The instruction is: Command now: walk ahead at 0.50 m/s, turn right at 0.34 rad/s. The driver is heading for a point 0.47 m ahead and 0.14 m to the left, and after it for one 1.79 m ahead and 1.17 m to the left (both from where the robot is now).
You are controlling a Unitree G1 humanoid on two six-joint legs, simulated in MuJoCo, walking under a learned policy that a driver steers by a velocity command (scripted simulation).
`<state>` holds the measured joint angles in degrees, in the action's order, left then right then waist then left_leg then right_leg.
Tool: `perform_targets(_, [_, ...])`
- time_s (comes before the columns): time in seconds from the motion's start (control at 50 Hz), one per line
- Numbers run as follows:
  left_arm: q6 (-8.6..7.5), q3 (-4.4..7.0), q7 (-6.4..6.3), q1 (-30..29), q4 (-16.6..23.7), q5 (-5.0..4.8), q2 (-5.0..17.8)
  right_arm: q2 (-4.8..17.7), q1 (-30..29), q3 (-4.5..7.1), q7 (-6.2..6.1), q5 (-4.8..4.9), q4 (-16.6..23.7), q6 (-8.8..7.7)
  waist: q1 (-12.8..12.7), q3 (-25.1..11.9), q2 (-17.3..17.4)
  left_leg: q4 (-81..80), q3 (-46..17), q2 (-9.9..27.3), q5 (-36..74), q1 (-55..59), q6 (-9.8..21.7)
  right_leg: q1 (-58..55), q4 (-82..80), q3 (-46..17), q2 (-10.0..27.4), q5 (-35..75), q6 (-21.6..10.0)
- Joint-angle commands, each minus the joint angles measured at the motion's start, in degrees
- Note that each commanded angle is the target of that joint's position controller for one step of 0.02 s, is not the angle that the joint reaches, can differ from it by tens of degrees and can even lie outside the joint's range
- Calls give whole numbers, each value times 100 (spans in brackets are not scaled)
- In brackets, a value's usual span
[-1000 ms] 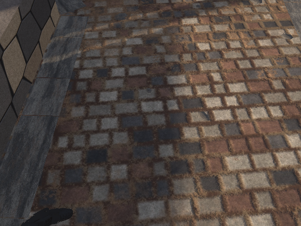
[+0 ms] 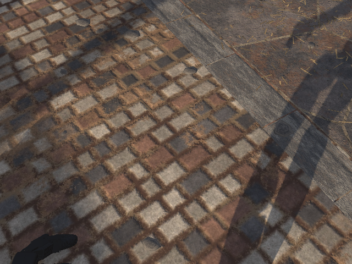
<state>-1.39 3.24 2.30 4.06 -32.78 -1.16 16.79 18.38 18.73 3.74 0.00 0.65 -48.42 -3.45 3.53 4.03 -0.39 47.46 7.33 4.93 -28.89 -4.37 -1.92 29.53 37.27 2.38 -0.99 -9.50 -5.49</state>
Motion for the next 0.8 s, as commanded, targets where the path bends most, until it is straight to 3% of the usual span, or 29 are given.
perform_targets(0.02, [-127,360,-57,1971,-100,62,1115,850,-441,79,116,236,746,-354,-1133,-1961,-635,3154,-1157,-223,-68,-4120,218,-4895,-1942,-4019,2041,-779,-1449])
perform_targets(0.04, [-170,311,-60,1599,-123,57,983,745,-640,28,92,238,806,-385,-917,-1355,-386,2760,-1086,48,418,-4070,293,-4042,-1959,-3225,1850,-299,-1235])
perform_targets(0.06, [-195,226,-65,1157,-105,98,751,716,-685,34,45,114,717,-356,-684,-922,-187,2377,-1036,236,729,-3753,249,-3216,-1979,-2555,1676,863,-1073])
perform_targets(0.08, [-237,161,-70,910,-81,176,578,735,-493,63,34,60,618,-276,-456,-791,-249,2177,-1090,352,882,-3256,201,-2627,-2058,-2028,1529,1929,-1001])
perform_targets(0.1, [-275,150,-72,813,-108,208,541,669,-275,63,32,53,519,-181,-314,-786,-261,2056,-1104,361,943,-2880,141,-2286,-2163,-1712,1473,2527,-973])
perform_targets(0.14, [-372,159,-93,709,-270,204,576,442,-9,32,2,35,367,-14,-142,-726,-195,1746,-1040,261,1147,-2589,-9,-1884,-2345,-1079,1415,3448,-964])
perform_targets(0.22, [-380,148,-224,520,-492,266,571,196,-365,-25,-8,-12,451,58,-184,-522,-326,297,-1022,77,2552,-2458,-108,-1692,-2490,58,1040,3615,-639])
perform_targets(0.28, [-286,171,-320,682,-665,247,683,148,-900,-46,103,-13,669,25,-471,-525,-322,-632,-859,-46,3336,-2428,-68,-2120,-2437,260,1117,3477,-537])
perform_targets(0.36, [-52,236,-402,732,-836,139,802,298,-1115,35,268,-30,953,55,-542,-475,-316,-1048,-744,-113,2600,-2773,113,-2863,-1912,180,1486,3495,-536])
perform_targets(0.42, [113,274,-501,550,-801,20,840,406,-751,131,353,-49,1030,71,-301,-597,-378,-1416,-455,-408,1982,-2352,393,-2932,-851,230,1488,4099,-331])
perform_targets(0.44, [138,259,-533,553,-787,5,784,565,-278,224,318,-56,944,45,-61,-856,-199,-1942,-429,-595,2670,-1610,582,-2738,-12,424,1210,4082,-82])
perform_targets(0.46, [95,227,-538,717,-698,125,729,1077,140,375,206,-94,959,39,69,-1309,557,-2112,-1510,22,5228,-421,983,-1895,1373,594,679,2680,343])
perform_targets(0.48, [45,77,-455,1055,-526,376,256,1537,175,437,114,-174,1054,72,-291,-1791,1764,-1956,-3674,1452,7615,1147,2228,117,3331,410,-494,-2626,816])
perform_targets(0.5, [1,77,-344,1033,-627,255,475,1134,195,325,107,-188,1168,83,-56,-2696,1188,-2210,-4217,1608,6628,1481,2595,403,4070,-874,-445,-2986,822])
perform_targets(0.52, [12,124,-301,719,-553,70,671,960,-250,302,98,-116,1315,106,-61,-2202,774,-2338,-3682,1383,5662,1096,2374,713,4149,-977,-194,-2630,774])
perform_targets(0.54, [47,133,-330,500,-546,87,664,762,-556,260,65,0,1363,158,-153,-1673,282,-2482,-3268,1096,4738,554,2049,859,3818,-905,2,-2250,770])
perform_targets(0.56, [106,155,-388,359,-549,147,675,624,-774,211,23,61,1414,228,-236,-1292,74,-2645,-3053,928,4077,-47,1837,784,3356,-866,150,-1979,799])
perform_targets(0.6, [193,144,-414,433,-537,143,548,664,-986,225,-33,-25,1497,336,-462,-1003,437,-2878,-2760,510,3479,-902,1614,154,2399,-702,81,-1681,866])
perform_targets(0.64, [184,105,-434,545,-610,131,402,791,-916,292,-98,-79,1525,393,-438,-1108,673,-2868,-2678,401,3566,-998,1610,-149,1715,-633,-38,-1573,983])
perform_targets(0.7, [173,96,-433,516,-654,126,396,902,-934,354,-177,-33,1572,457,-362,-1286,763,-2847,-2769,313,2906,-1137,1498,-524,1038,-690,-86,-1101,1044])
perform_targets(0.8, [65,158,-342,445,-606,88,477,860,-1029,358,-174,-20,1661,573,-284,-1134,1029,-2765,-3337,228,1861,-1161,1292,-842,12,-718,-151,-923,898])
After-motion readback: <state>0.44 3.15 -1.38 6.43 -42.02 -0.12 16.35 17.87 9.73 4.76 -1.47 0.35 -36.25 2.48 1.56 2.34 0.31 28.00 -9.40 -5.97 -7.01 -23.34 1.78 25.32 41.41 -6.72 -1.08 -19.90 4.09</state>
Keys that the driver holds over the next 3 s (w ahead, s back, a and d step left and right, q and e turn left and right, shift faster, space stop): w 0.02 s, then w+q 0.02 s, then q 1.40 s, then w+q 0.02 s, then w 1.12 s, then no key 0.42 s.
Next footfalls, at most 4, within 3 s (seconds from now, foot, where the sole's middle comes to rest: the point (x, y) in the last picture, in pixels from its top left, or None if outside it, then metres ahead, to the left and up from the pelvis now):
0.46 left None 0.33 0.13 -0.75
0.86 right None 0.37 -0.11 -0.75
1.30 left None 0.21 0.11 -0.75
1.74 right None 0.41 -0.02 -0.75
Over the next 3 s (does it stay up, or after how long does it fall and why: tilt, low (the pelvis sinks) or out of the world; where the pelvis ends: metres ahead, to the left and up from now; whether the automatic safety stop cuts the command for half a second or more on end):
stays up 0.66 0.45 0.02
